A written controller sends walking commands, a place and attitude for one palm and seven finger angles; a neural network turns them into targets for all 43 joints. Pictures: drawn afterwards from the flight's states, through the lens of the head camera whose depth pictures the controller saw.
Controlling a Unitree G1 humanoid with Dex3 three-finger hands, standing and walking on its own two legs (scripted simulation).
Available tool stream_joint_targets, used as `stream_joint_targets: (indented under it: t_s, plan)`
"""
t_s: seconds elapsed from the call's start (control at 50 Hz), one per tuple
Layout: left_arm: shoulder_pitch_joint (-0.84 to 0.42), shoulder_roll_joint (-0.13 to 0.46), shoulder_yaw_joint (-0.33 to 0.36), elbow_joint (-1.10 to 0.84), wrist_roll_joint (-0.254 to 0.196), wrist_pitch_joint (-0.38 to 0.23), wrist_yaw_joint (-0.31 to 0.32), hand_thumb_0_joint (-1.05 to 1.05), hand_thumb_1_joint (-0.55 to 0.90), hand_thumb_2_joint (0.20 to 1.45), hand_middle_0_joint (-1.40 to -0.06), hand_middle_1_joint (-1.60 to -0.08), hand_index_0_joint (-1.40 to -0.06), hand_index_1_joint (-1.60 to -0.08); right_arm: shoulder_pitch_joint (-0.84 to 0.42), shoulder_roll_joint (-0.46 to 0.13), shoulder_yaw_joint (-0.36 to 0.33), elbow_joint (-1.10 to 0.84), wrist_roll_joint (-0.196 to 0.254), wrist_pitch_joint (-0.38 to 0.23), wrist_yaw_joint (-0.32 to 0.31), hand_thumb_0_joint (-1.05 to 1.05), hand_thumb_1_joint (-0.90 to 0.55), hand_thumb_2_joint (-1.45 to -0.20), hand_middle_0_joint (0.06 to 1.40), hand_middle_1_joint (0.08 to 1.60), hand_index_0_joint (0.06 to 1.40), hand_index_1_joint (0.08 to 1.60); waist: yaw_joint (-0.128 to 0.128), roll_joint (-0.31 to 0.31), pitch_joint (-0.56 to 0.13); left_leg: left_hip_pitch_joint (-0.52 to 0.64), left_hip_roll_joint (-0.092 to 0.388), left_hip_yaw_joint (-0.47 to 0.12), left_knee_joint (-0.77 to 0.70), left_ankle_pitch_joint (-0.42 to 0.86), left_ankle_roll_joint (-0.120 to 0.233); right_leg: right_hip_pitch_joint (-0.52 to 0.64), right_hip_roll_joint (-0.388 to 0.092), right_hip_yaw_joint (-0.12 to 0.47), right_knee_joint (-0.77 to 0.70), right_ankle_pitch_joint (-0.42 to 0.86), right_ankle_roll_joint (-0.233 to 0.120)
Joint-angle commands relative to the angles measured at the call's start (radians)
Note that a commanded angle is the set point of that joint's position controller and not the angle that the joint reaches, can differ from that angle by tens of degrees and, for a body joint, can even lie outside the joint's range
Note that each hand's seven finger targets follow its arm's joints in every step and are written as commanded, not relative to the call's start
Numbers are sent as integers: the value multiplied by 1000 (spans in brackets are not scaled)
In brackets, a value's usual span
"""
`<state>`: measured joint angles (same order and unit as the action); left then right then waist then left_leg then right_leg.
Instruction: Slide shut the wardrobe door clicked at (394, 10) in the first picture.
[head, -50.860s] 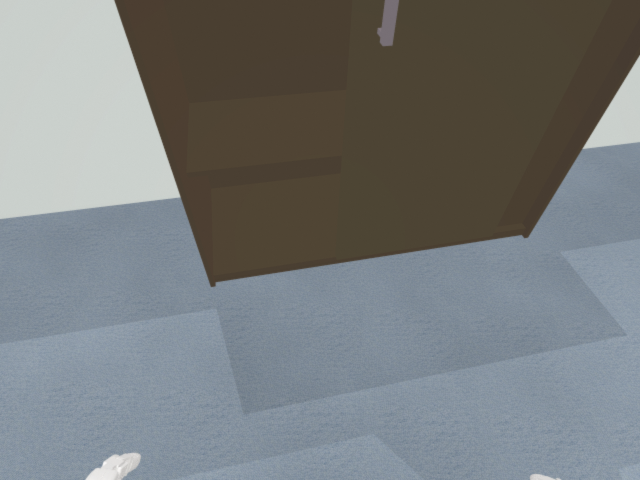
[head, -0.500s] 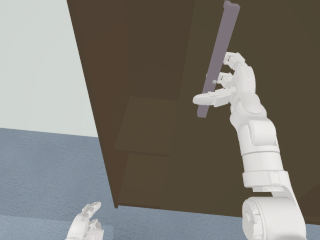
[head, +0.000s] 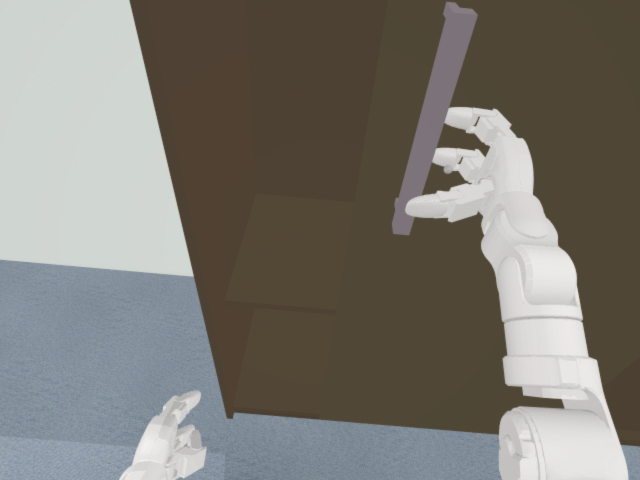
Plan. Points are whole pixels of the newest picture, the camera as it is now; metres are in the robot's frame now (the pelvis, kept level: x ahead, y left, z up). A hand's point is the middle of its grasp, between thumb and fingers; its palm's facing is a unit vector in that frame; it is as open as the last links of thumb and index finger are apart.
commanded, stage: move the hooked fingers beside the handle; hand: right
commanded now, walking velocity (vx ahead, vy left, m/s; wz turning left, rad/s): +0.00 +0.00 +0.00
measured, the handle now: (422, 133) +0.46 -0.09 +0.25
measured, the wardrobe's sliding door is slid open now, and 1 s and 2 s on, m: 0.26 0.26 0.26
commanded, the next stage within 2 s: none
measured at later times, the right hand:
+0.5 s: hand (462, 168) +0.40 -0.13 +0.25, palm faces +0.03 +1.00 +0.00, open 14.0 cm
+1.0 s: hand (469, 172) +0.39 -0.13 +0.25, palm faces -0.01 +1.00 +0.00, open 14.0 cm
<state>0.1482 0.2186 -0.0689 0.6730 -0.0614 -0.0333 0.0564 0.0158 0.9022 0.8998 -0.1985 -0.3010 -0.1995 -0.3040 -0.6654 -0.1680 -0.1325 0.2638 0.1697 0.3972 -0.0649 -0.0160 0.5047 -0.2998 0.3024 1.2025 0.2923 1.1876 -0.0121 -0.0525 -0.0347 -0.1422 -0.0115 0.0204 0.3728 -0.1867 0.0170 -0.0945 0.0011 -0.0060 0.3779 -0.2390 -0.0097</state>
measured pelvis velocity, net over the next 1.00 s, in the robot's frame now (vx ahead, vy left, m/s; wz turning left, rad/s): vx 0.01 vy -0.01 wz -0.01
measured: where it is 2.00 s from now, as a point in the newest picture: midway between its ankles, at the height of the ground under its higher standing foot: outside the picture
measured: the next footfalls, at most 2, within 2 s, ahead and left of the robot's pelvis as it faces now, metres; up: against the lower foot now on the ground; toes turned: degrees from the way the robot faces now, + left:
none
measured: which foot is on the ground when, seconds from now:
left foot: down 0.00-1.00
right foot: down 0.00-1.00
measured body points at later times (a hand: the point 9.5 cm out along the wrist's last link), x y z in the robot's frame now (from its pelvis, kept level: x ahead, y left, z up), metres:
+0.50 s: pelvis +0.00 -0.01 +0.00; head -0.03 +0.01 +0.45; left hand +0.17 +0.22 -0.09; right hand +0.39 -0.18 +0.25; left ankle +0.01 +0.11 -0.75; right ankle -0.02 -0.11 -0.75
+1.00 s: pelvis +0.01 -0.01 +0.00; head -0.02 +0.01 +0.45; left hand +0.20 +0.20 -0.09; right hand +0.38 -0.19 +0.25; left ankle +0.01 +0.11 -0.75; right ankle -0.02 -0.11 -0.75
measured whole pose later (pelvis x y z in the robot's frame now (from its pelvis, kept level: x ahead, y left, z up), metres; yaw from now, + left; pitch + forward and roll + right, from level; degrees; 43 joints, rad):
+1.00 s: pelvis +0.01 -0.01 +0.00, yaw -1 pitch -2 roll +0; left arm 0.15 0.23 -0.07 0.68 -0.07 -0.05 0.06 0.02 0.90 0.90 -0.20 -0.30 -0.20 -0.30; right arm -0.63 -0.20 -0.13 0.20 0.20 0.41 0.02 -0.02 0.51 -0.30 0.30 1.20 0.30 1.20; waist -0.03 -0.05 -0.05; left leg -0.14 0.00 0.03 0.38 -0.20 0.00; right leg -0.10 0.02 0.00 0.39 -0.26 -0.02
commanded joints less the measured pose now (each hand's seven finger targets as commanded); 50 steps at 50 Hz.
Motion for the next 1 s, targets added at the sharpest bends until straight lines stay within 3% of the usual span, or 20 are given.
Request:
stream_joint_targets:
  t_s: [0.0,0.04,0.08,0.12,0.16,0.24,0.3,0.38,0.44,0.48,0.5,0.56,0.68,0.74,0.8,0.86,0.92,0.98]
  plan:
    - [-151,92,39,-155,-1,-59,6,0,900,900,-200,-300,-200,-300,-523,-98,15,-251,3,-90,23,0,500,-300,300,1200,300,1200,12,77,-294,95,-6,10,-28,260,10,82,10,-7,-16,279,-24]
    - [-151,92,37,-147,-4,-59,7,0,900,900,-200,-300,-200,-300,-499,-74,32,-212,6,-74,27,0,500,-300,300,1200,300,1200,14,40,-255,66,-5,12,-35,238,12,78,10,-6,-16,265,-20]
    - [-143,98,34,-135,-4,-57,11,0,900,900,-200,-300,-200,-300,-509,-98,10,-157,6,-50,21,0,500,-300,300,1200,300,1200,16,91,-208,41,-7,14,-50,180,10,47,11,2,-27,214,-22]
    - [-150,105,36,-134,-1,-50,14,0,900,900,-200,-300,-200,-300,-468,-158,-55,-140,10,-35,13,0,500,-300,300,1200,300,1200,-4,116,-208,61,-5,11,-53,174,9,25,13,-3,-28,213,-25]
    - [-158,104,32,-139,2,-46,18,0,900,900,-200,-300,-200,-300,-507,-194,-82,-150,10,-34,8,0,500,-300,300,1200,300,1200,-7,117,-224,75,1,4,-53,165,7,15,16,-6,-32,202,-29]
    - [-158,93,33,-154,4,-54,13,0,900,900,-200,-300,-200,-300,-522,-191,-75,-223,4,-83,1,0,500,-300,300,1200,300,1200,-14,63,-288,105,1,2,-33,217,11,48,11,-7,-25,258,-25]
    - [-147,97,35,-150,2,-60,13,0,900,900,-200,-300,-200,-300,-539,-178,-51,-212,1,-101,17,0,500,-300,300,1200,300,1200,2,81,-279,98,-2,3,-35,226,9,55,8,-8,-25,256,-27]
    - [-139,106,37,-149,-5,-62,16,0,900,900,-200,-300,-200,-300,-494,-187,-56,-182,2,-81,39,0,500,-300,300,1200,300,1200,1,69,-263,83,-4,9,-39,214,11,54,6,-5,-28,250,-24]
    - [-142,106,38,-150,-6,-66,15,0,900,900,-200,-300,-200,-300,-481,-157,-39,-191,14,-64,49,0,500,-300,300,1200,300,1200,2,52,-254,72,-4,12,-43,208,14,61,6,-2,-27,253,-22]
    - [-143,111,36,-148,-7,-61,17,0,900,900,-200,-300,-200,-300,-460,-189,-66,-179,18,-52,52,0,500,-300,300,1200,300,1200,-3,84,-248,80,-5,14,-42,211,12,45,8,-2,-28,251,-23]
    - [-146,109,37,-151,-5,-63,16,0,900,900,-200,-300,-200,-300,-477,-173,-55,-210,20,-53,54,0,500,-300,300,1200,300,1200,-1,69,-258,81,-4,14,-39,228,12,55,9,-5,-25,265,-24]
    - [-154,107,39,-162,-4,-66,11,0,900,900,-200,-300,-200,-300,-451,-199,-80,-267,21,-65,48,0,500,-300,300,1200,300,1200,-14,61,-288,100,-6,14,-26,250,15,67,8,-1,-20,298,-20]
    - [-153,113,34,-153,-3,-62,18,0,900,900,-200,-300,-200,-300,-455,-239,-101,-234,17,-55,46,0,500,-300,300,1200,300,1200,-7,86,-237,74,-5,10,-40,194,10,38,7,-2,-27,243,-26]
    - [-154,111,33,-153,-6,-63,19,0,900,900,-200,-300,-200,-300,-476,-219,-75,-232,15,-49,55,0,500,-300,300,1200,300,1200,2,46,-233,59,-4,10,-43,179,13,50,6,1,-26,239,-22]
    - [-154,107,34,-162,-7,-68,17,0,900,900,-200,-300,-200,-300,-475,-203,-59,-274,19,-57,71,0,500,-300,300,1200,300,1200,2,7,-288,78,-5,13,-26,239,18,86,8,2,-13,296,-18]
    - [-154,107,37,-163,-8,-74,12,0,900,900,-200,-300,-200,-300,-460,-162,-27,-303,31,-67,87,0,500,-300,300,1200,300,1200,6,22,-312,80,-9,21,-16,275,18,110,4,10,-6,337,-11]
    - [-158,108,36,-150,-10,-72,11,0,900,900,-200,-300,-200,-300,-438,-124,-1,-254,36,-49,85,0,500,-300,300,1200,300,1200,10,67,-248,48,-11,27,-23,243,16,84,2,12,-7,308,-11]
    - [-159,114,33,-145,-6,-61,13,0,900,900,-200,-300,-200,-300,-412,-185,-69,-227,30,-20,59,0,500,-300,300,1200,300,1200,-7,92,-229,52,-9,26,-25,219,14,51,7,12,-16,283,-12]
